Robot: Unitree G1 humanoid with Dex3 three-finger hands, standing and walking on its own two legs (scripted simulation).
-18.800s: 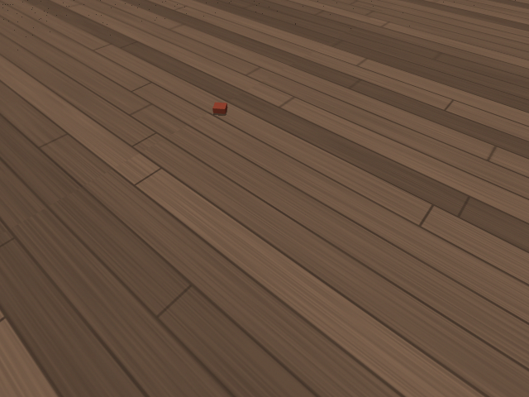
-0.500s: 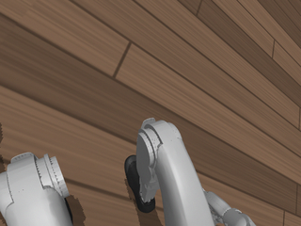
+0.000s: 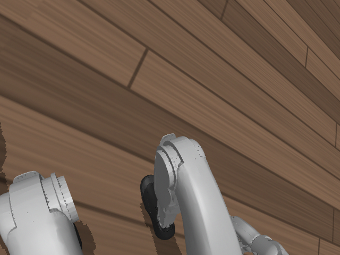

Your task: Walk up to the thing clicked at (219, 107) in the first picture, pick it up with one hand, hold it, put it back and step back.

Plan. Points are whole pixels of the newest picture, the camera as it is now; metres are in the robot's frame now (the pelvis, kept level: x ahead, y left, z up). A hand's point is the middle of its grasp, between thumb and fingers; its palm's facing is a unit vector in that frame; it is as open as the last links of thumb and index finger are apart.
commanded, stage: close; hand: left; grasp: from above
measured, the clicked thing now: out of the picture +0.42 +0.33 -0.28
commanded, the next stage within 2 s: none
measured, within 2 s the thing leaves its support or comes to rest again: neither
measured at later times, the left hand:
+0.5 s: hand out of the picture +0.41 +0.30 -0.25, palm faces -0.44 -0.03 -0.90, open 13.5 cm
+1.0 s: hand out of the picture +0.40 +0.33 -0.25, palm faces -0.52 -0.09 -0.85, open 12.6 cm
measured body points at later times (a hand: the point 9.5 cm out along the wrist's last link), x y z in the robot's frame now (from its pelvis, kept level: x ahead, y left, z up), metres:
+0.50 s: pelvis +0.00 +0.00 +0.00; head +0.25 +0.13 +0.34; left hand +0.43 +0.30 -0.20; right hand +0.08 -0.26 -0.07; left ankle +0.06 +0.12 -0.26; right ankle +0.11 -0.13 -0.26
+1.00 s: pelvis +0.00 +0.00 +0.00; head +0.26 +0.13 +0.34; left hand +0.43 +0.33 -0.20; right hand +0.07 -0.26 -0.07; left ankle +0.06 +0.12 -0.26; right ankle +0.11 -0.13 -0.26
